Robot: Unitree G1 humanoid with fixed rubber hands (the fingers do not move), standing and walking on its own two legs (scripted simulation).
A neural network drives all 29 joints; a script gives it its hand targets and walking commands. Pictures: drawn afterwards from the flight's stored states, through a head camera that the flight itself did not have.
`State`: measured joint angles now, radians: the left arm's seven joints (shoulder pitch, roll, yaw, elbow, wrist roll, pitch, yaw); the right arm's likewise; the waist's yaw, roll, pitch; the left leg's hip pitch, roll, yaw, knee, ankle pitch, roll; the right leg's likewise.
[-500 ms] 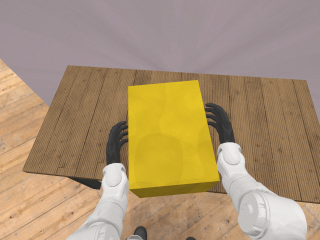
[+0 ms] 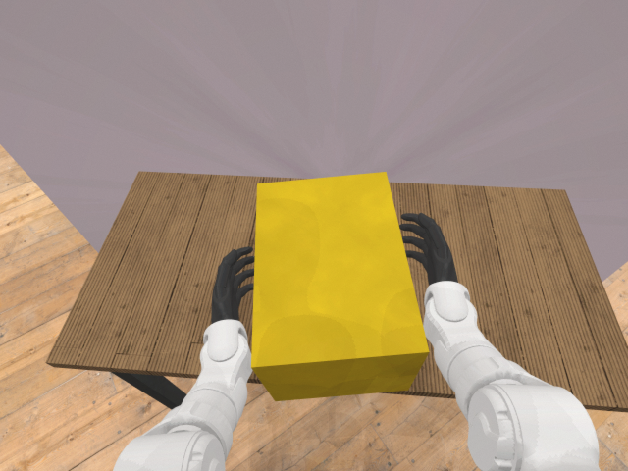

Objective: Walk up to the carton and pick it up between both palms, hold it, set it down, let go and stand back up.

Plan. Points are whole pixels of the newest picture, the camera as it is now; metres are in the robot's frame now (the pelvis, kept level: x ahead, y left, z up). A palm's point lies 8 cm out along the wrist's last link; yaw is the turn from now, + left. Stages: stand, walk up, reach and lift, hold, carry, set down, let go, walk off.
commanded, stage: reach and lift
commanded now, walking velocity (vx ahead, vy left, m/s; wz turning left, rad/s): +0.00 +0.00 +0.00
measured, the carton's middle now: (331, 285) +0.41 +0.03 -0.06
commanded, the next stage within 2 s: none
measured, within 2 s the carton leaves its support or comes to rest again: neither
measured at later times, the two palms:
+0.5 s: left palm (219, 272) +0.36 +0.17 +0.05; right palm (456, 249) +0.40 -0.12 +0.07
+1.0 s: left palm (214, 243) +0.36 +0.16 +0.11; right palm (480, 245) +0.37 -0.13 +0.12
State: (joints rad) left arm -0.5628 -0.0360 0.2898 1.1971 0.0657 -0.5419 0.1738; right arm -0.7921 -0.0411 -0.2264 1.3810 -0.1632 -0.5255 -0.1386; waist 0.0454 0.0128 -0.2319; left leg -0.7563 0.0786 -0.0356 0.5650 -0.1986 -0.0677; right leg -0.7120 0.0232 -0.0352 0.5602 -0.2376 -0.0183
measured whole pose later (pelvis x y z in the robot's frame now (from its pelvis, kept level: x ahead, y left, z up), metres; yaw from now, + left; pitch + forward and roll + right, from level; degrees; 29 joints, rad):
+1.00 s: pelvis +0.01 +0.01 +0.03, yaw +1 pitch +2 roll +0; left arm -0.44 -0.04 0.17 0.47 0.16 0.18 0.10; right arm -0.54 -0.04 -0.01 0.72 0.14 -0.01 -0.21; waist -0.03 -0.04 -0.05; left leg -0.21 0.06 -0.02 0.31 -0.13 -0.05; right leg -0.15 0.00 -0.03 0.29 -0.17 0.00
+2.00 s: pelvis +0.00 +0.02 +0.03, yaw +1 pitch -6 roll +0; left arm -0.51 -0.06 0.23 0.11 0.32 0.58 -0.02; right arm -0.59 -0.04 0.00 0.53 0.17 0.21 -0.23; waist -0.08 -0.07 0.07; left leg -0.04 0.03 -0.02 0.30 -0.15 -0.03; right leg 0.01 -0.02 -0.03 0.27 -0.18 0.02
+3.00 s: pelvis -0.01 +0.02 +0.03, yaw +2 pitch -8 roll -1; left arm -0.61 -0.05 0.26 0.12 0.35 0.67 -0.04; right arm -0.69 -0.04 -0.04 0.58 0.17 0.25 -0.22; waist -0.08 -0.07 0.07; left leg -0.03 0.04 -0.03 0.30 -0.13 -0.03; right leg 0.04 -0.02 -0.04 0.26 -0.15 0.02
